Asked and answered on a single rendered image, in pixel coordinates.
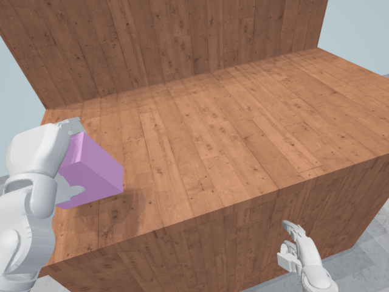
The robot left forearm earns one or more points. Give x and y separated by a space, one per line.
27 240

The sponge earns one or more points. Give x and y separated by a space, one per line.
86 164

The robot right hand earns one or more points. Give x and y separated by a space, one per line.
294 257

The robot left hand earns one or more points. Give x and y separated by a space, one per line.
42 150

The robot right forearm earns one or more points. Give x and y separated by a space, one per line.
315 278

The table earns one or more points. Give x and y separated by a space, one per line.
227 119

